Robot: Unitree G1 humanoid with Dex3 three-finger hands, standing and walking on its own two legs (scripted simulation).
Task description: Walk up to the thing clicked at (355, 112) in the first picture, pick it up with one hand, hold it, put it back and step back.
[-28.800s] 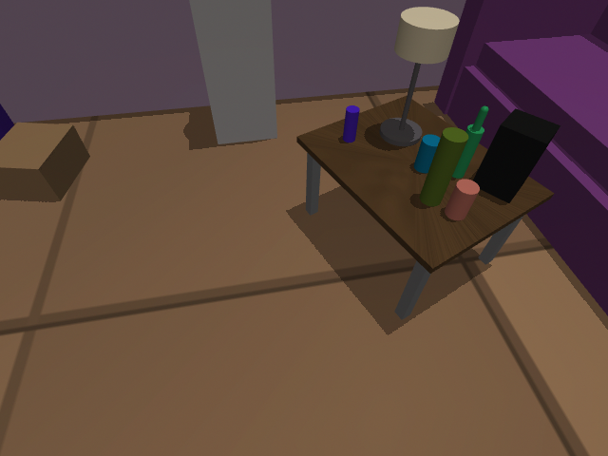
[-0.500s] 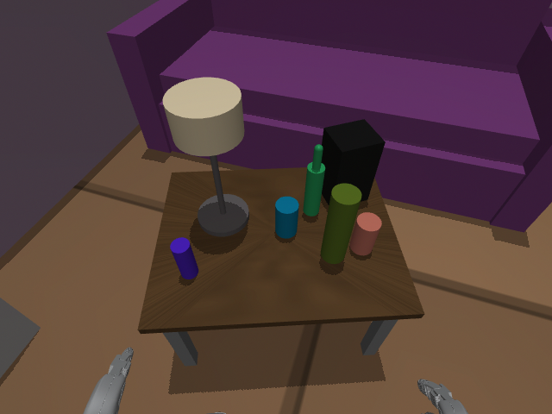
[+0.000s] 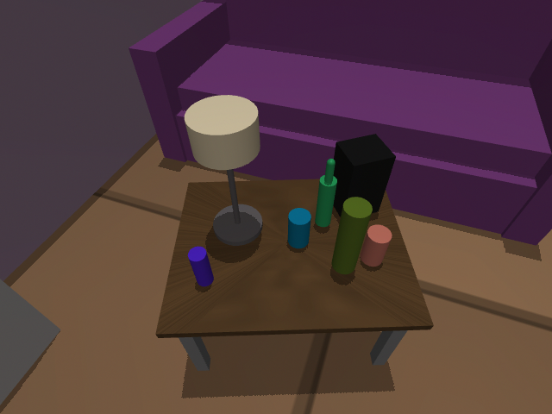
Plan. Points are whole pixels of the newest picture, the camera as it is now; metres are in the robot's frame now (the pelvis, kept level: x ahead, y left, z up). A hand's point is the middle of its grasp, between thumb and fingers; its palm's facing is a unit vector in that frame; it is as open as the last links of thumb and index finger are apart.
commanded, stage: home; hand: left
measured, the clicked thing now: (201, 267) +0.53 +0.23 -0.31
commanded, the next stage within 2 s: stand in 0.88 s
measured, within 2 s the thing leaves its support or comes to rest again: neither
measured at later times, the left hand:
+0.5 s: hand out of the picture +0.02 +0.26 -0.15, palm faces -0.02 -0.92 -0.38, open 17.5 cm
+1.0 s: hand out of the picture +0.07 +0.26 -0.15, palm faces -0.02 -0.93 -0.37, open 17.5 cm
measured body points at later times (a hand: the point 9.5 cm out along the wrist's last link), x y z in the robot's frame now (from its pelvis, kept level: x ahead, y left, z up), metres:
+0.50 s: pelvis -0.01 +0.00 +0.01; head -0.01 -0.02 +0.45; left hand +0.03 +0.30 -0.12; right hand +0.05 -0.30 -0.14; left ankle +0.04 +0.14 -0.74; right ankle -0.02 -0.14 -0.74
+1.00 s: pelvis +0.01 +0.00 +0.01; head +0.02 -0.01 +0.46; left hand +0.07 +0.30 -0.12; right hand +0.08 -0.30 -0.13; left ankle +0.04 +0.14 -0.74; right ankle -0.02 -0.14 -0.74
